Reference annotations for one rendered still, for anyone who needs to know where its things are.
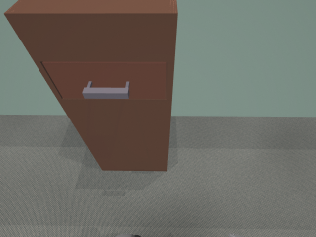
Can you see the cabinet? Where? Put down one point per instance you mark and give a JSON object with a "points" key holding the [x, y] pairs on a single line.
{"points": [[122, 134]]}

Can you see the handle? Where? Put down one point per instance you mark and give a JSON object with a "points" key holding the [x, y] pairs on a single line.
{"points": [[90, 92]]}

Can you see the drawer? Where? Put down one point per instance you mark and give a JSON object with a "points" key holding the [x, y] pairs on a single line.
{"points": [[147, 80]]}

